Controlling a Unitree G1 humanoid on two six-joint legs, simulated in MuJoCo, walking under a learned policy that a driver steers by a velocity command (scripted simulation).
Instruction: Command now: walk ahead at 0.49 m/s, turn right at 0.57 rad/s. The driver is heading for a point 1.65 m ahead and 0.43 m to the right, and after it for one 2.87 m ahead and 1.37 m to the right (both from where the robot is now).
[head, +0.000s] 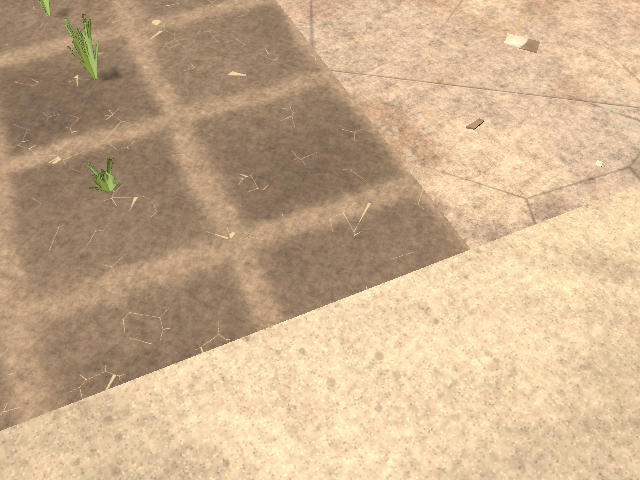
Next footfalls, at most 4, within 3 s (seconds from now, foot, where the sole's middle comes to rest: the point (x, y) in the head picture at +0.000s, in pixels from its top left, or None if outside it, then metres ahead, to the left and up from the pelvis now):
0.34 left None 0.40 0.12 -0.77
0.82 right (406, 473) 0.49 -0.13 -0.77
1.20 left None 0.47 0.08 -0.77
1.64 right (460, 434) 0.57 -0.25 -0.77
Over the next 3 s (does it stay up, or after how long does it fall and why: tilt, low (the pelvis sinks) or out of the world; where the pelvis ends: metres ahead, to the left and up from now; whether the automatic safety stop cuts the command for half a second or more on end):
stays up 1.16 -0.33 -0.03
